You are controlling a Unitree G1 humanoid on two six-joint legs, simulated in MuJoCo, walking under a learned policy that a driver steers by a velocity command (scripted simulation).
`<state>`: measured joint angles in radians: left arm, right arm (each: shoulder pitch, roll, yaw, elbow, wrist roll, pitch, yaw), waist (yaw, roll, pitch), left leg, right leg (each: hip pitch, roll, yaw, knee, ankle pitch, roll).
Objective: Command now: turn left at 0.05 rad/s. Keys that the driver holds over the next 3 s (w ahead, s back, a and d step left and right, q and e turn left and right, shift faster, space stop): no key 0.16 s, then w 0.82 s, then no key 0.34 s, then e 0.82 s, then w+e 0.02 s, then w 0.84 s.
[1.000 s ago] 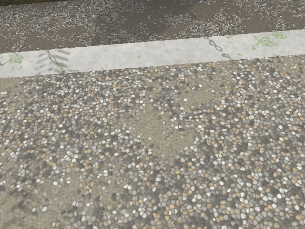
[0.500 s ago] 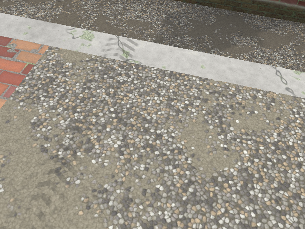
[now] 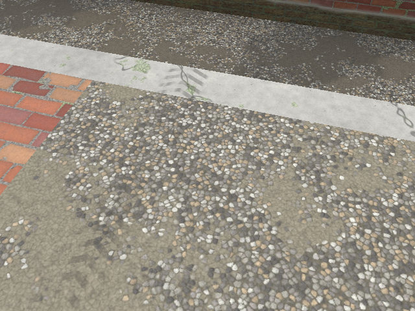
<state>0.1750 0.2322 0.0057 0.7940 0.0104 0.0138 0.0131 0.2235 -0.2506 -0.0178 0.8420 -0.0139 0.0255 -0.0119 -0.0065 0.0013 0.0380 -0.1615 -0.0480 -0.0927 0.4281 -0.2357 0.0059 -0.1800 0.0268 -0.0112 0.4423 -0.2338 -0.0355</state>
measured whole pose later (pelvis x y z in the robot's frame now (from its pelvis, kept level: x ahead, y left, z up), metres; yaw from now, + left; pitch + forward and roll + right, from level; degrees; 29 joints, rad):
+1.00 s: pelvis +0.30 -0.03 +0.00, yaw +0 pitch -1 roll +0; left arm 0.26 0.23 0.05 0.97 0.02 -0.07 -0.01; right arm 0.28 -0.23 -0.04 1.01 -0.03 -0.06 0.02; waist -0.02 0.03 0.06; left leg -0.44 0.05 -0.01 1.13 -0.28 0.08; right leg -0.21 0.07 -0.11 0.40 -0.18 -0.10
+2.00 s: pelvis +0.46 -0.05 +0.00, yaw -20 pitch +2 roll +2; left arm 0.28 0.24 0.08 0.86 0.01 0.02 0.02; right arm 0.15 -0.26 -0.07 0.89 -0.02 0.04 -0.03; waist 0.01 0.03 0.03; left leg -0.51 0.00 -0.02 1.02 -0.34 -0.04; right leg -0.24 0.08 0.06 0.41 -0.20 -0.09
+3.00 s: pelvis +0.70 -0.22 +0.00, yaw -31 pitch +0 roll +0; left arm 0.33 0.22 0.04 0.93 0.01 -0.08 -0.01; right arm 0.26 -0.25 -0.05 0.90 -0.04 -0.04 0.04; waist 0.00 0.04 0.03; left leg -0.56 0.10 0.00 1.05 -0.21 0.05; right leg -0.10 0.09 -0.08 0.28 -0.19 -0.10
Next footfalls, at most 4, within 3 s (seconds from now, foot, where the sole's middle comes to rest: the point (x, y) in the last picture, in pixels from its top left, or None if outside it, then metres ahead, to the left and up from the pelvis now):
0.82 right None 0.37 -0.09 -0.78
1.30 left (200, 287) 0.60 0.06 -0.78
1.74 right None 0.48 -0.13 -0.78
2.28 left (203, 301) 0.55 0.05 -0.78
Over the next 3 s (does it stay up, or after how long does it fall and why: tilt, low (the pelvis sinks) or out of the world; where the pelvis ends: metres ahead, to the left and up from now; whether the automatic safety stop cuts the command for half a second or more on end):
stays up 0.70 -0.22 0.00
